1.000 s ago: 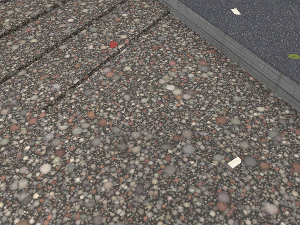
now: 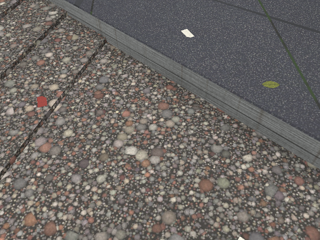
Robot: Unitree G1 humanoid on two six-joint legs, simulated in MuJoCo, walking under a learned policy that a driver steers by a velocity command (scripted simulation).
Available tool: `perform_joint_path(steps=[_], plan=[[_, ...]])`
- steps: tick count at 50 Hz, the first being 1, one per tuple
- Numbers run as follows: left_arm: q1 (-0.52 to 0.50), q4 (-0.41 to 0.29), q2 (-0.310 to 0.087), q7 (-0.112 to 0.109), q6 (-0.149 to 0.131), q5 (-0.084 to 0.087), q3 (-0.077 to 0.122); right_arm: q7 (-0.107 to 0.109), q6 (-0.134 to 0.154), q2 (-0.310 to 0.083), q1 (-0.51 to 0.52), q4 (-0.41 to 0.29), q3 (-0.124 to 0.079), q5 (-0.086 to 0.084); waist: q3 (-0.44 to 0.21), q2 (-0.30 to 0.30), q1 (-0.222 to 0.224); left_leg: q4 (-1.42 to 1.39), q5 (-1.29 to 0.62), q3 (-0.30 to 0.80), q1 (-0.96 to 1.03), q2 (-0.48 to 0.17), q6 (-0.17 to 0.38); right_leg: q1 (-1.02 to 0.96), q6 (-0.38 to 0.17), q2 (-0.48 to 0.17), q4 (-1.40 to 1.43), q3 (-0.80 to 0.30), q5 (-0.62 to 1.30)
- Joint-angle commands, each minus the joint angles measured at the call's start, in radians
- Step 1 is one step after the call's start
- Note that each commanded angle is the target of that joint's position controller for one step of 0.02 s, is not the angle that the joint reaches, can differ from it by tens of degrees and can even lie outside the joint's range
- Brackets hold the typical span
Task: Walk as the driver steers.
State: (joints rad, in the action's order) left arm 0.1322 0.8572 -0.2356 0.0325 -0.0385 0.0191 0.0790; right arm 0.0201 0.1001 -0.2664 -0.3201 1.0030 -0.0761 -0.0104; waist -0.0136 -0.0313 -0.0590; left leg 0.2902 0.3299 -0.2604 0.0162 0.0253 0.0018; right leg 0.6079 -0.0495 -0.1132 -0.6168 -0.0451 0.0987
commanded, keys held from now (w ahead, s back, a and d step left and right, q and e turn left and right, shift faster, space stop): w+e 0.06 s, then e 0.08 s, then no key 0.06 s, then q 0.22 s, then e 0.28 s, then w+e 0.30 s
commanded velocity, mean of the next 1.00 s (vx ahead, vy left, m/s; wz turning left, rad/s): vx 0.21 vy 0.00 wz -0.30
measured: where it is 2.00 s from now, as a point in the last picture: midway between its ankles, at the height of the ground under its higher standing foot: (217, 185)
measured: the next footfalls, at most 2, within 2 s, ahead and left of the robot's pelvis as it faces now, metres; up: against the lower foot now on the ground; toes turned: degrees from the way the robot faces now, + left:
right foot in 0.12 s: +0.22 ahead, -0.14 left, -0.04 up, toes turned -8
left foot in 0.56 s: +0.38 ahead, +0.05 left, -0.04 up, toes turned -5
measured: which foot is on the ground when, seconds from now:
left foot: down 0.00-0.12, up 0.14-0.54, down 0.56-0.90, up 0.92-1.00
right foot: up 0.00-0.10, down 0.12-0.62, up 0.64-0.90, down 0.92-1.00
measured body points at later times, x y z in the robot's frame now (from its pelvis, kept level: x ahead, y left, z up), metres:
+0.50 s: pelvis +0.23 -0.07 -0.03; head +0.26 -0.09 +0.42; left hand +0.37 +0.17 -0.15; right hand +0.31 -0.35 -0.16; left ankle +0.35 +0.07 -0.74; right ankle +0.18 -0.13 -0.77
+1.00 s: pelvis +0.29 -0.12 -0.03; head +0.29 -0.15 +0.42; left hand +0.40 +0.15 -0.14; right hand +0.36 -0.43 -0.16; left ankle +0.35 +0.05 -0.72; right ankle +0.24 -0.19 -0.77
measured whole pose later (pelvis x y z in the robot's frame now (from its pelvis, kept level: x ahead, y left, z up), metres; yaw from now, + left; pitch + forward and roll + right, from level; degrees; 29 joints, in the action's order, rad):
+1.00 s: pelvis +0.29 -0.12 -0.03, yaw -19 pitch +2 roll +2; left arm 0.37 0.88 -0.25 0.01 -0.02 0.00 0.09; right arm 0.01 0.05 -0.29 -0.10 0.88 -0.09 -0.03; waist -0.04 0.05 0.04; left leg 0.92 0.38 0.01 -0.49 -0.07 0.02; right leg 0.27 -0.09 0.02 -0.56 0.01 -0.34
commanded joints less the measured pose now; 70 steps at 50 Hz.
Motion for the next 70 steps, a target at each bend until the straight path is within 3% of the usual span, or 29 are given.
perform_joint_path(steps=[1,4,6,7,8,9,10,12,16,25,28,30,31,32,33,35,37,42,44,45,46,47,48,50,52,55,66,67,70], plan=[[-0.145,-0.122,-0.050,0.020,-0.009,0.003,-0.002,0.003,-0.011,-0.170,-0.033,-0.030,-0.041,-0.011,0.140,0.051,-0.024,-0.045,-0.265,0.123,0.041,-0.341,0.141,0.118,-0.017,-0.004,0.055,0.026,-0.106],[-0.082,-0.140,-0.093,0.032,-0.008,-0.004,0.018,0.002,-0.035,-0.207,0.000,-0.045,-0.055,-0.020,0.087,0.067,0.035,0.154,-0.658,0.071,0.058,-0.328,0.097,-0.054,-0.064,0.077,0.092,0.120,-0.238],[0.216,-0.060,-0.200,0.012,-0.013,-0.010,0.075,0.000,-0.042,-0.180,0.022,-0.066,-0.040,-0.010,-0.093,0.014,0.175,0.621,-0.714,0.015,-0.137,-0.234,0.008,-0.520,-0.129,0.136,0.157,0.115,0.025],[0.274,-0.042,-0.309,-0.008,-0.009,-0.013,0.089,-0.010,-0.023,-0.064,-0.024,-0.106,-0.006,0.055,-0.182,-0.242,0.109,0.996,0.201,0.035,-0.522,-0.113,-0.047,-0.858,-0.214,-0.100,-0.001,-0.181,0.569],[0.282,-0.092,-0.332,0.000,-0.017,-0.018,0.082,-0.028,0.013,-0.081,-0.070,-0.145,0.011,0.026,-0.419,-0.234,0.105,1.239,0.419,0.229,-0.743,0.003,-0.083,-1.092,-0.433,-0.288,0.083,-0.585,0.618],[0.302,-0.096,-0.266,0.003,-0.010,-0.021,0.066,-0.030,0.032,-0.141,0.045,-0.165,-0.002,-0.024,-0.424,-0.075,0.166,1.237,0.344,0.317,-0.793,-0.051,-0.061,-1.067,-0.395,-0.264,0.144,-0.503,0.604],[0.237,-0.102,-0.209,-0.002,-0.010,-0.010,0.051,-0.026,0.033,-0.141,0.090,-0.175,0.002,-0.036,-0.309,-0.034,0.148,1.144,0.243,0.315,-0.831,-0.100,-0.036,-0.969,-0.331,-0.220,0.152,-0.380,0.518],[0.080,-0.133,-0.128,-0.011,-0.011,-0.012,0.019,-0.008,0.002,-0.143,0.064,-0.128,-0.006,-0.009,-0.167,0.033,0.070,1.027,0.131,0.315,-0.714,-0.166,-0.041,-0.660,-0.267,-0.183,0.202,-0.256,0.541],[0.037,-0.090,-0.135,-0.019,-0.038,-0.032,0.014,0.001,-0.039,-0.078,0.013,-0.103,-0.001,0.000,-0.093,-0.011,0.006,0.746,-0.061,0.309,-0.537,-0.160,-0.041,-0.423,-0.207,-0.101,0.295,-0.061,0.574],[0.031,0.002,-0.128,-0.049,-0.005,-0.029,0.000,-0.019,-0.037,-0.075,0.144,-0.148,0.004,0.017,-0.071,-0.035,0.046,0.375,-0.247,0.288,-0.459,-0.110,-0.003,-0.530,-0.148,-0.088,0.278,0.019,0.528],[0.012,0.010,-0.135,-0.046,0.012,-0.001,-0.002,-0.019,-0.027,-0.092,0.114,-0.139,-0.004,0.026,-0.039,-0.025,0.004,0.193,-0.352,0.265,-0.384,-0.084,0.031,-0.523,-0.115,-0.051,0.149,-0.022,0.445],[0.124,-0.008,-0.148,-0.047,0.007,-0.017,0.011,-0.005,-0.025,-0.220,0.080,-0.128,-0.037,0.032,-0.137,0.149,0.076,0.248,-0.991,0.376,-0.071,-0.225,0.134,-0.326,-0.018,0.085,-0.019,-0.001,0.084],[0.108,-0.011,-0.126,-0.052,0.006,-0.015,0.005,0.007,-0.046,-0.189,0.021,-0.125,-0.039,0.022,-0.201,0.216,0.014,0.240,-1.104,0.468,0.073,-0.333,0.243,-0.166,0.030,0.172,-0.194,0.042,-0.271],[0.038,-0.046,-0.116,-0.051,0.014,-0.005,0.004,0.015,-0.058,-0.159,-0.037,-0.119,-0.030,0.016,-0.224,0.284,-0.045,0.176,-1.080,0.593,0.135,-0.447,0.318,-0.007,0.058,0.213,-0.390,0.032,-0.770],[0.023,-0.057,-0.132,-0.052,0.031,0.006,0.014,0.024,-0.066,-0.174,-0.009,-0.137,-0.030,0.020,-0.222,0.213,-0.036,0.133,-0.892,0.605,0.069,-0.468,0.324,0.018,0.061,0.172,-0.557,-0.027,-0.823],[0.039,-0.061,-0.124,-0.055,0.075,0.017,0.021,0.035,-0.078,-0.154,0.166,-0.182,-0.030,0.016,-0.116,0.156,0.041,0.049,-0.506,0.478,-0.145,-0.404,0.245,-0.010,0.065,0.089,-0.516,-0.032,-0.691],[0.081,-0.055,-0.100,-0.051,0.103,0.008,0.019,0.025,-0.088,-0.162,0.249,-0.191,-0.040,0.012,-0.073,0.209,0.074,-0.055,-0.097,0.373,-0.334,-0.334,0.183,-0.153,0.061,0.082,-0.375,0.065,-0.579],[0.132,-0.060,-0.116,-0.024,0.084,-0.012,0.034,0.009,-0.067,-0.193,0.259,-0.171,-0.053,-0.023,-0.084,0.205,0.096,-0.075,0.153,0.267,-0.378,-0.328,0.131,-0.360,0.006,0.098,-0.083,0.139,-0.411],[0.247,-0.009,-0.116,-0.024,0.077,-0.014,0.046,0.006,-0.068,-0.154,0.278,-0.163,-0.044,-0.023,-0.066,0.149,0.138,0.037,0.280,0.211,-0.445,-0.292,0.089,-0.483,-0.029,0.139,0.023,0.180,-0.422],[0.326,0.026,-0.128,-0.027,0.071,-0.008,0.057,0.003,-0.073,-0.109,0.293,-0.165,-0.033,-0.014,-0.031,0.048,0.165,0.217,0.330,0.150,-0.510,-0.236,0.052,-0.528,-0.068,0.125,0.119,0.114,-0.514],[0.384,0.024,-0.205,-0.036,0.053,-0.009,0.070,-0.007,-0.073,-0.037,0.333,-0.187,-0.013,-0.001,0.035,-0.187,0.176,0.623,0.324,0.095,-0.736,-0.139,-0.014,-0.573,-0.172,-0.104,0.312,-0.293,-0.735],[0.329,-0.034,-0.276,-0.024,0.013,-0.019,0.063,-0.009,-0.050,-0.056,0.386,-0.257,-0.016,-0.017,0.068,-0.208,0.140,0.721,0.236,0.284,-0.911,-0.041,0.004,-0.519,-0.309,-0.237,0.521,-0.725,-1.003],[0.253,-0.052,-0.261,-0.025,-0.016,-0.028,0.059,-0.007,-0.026,-0.135,0.417,-0.272,-0.031,-0.044,0.127,-0.174,0.117,0.749,0.145,0.341,-0.945,-0.075,0.032,-0.482,-0.304,-0.258,0.575,-0.746,-1.001],[0.192,-0.066,-0.189,-0.035,-0.037,-0.010,0.035,-0.001,-0.001,-0.177,0.352,-0.223,-0.048,-0.008,0.106,-0.108,0.071,0.672,-0.057,0.352,-0.884,-0.116,0.034,-0.508,-0.199,-0.167,0.496,-0.507,-0.671],[0.228,-0.056,-0.155,-0.047,-0.035,-0.003,0.025,-0.009,0.010,-0.148,0.358,-0.206,-0.048,0.017,0.052,-0.078,0.081,0.571,-0.194,0.340,-0.790,-0.104,0.011,-0.534,-0.154,-0.104,0.475,-0.363,-0.451],[0.335,-0.015,-0.134,-0.060,-0.043,-0.004,0.018,-0.030,0.012,-0.100,0.376,-0.207,-0.039,0.001,0.012,-0.074,0.103,0.447,-0.356,0.334,-0.774,-0.082,-0.006,-0.635,-0.137,-0.075,0.452,-0.259,-0.255],[0.436,0.054,-0.144,-0.075,-0.032,0.004,0.024,-0.086,0.033,-0.051,0.583,-0.311,0.011,-0.008,0.150,-0.057,0.191,0.151,-0.484,0.297,-0.759,-0.070,0.012,-0.662,-0.124,-0.095,0.373,-0.186,-0.157],[0.435,0.062,-0.125,-0.049,-0.046,-0.058,0.012,-0.092,-0.013,-0.035,0.545,-0.294,0.024,0.076,0.150,-0.105,0.195,0.155,-0.492,0.199,-0.628,-0.048,0.016,-0.593,-0.112,-0.026,0.411,-0.162,-0.074],[0.403,0.085,-0.159,-0.042,-0.059,-0.054,0.021,-0.067,-0.037,-0.096,0.410,-0.268,0.009,0.066,0.119,-0.113,0.130,0.148,-0.349,0.211,-0.445,-0.025,0.067,-0.649,-0.075,-0.047,0.291,-0.149,0.263]])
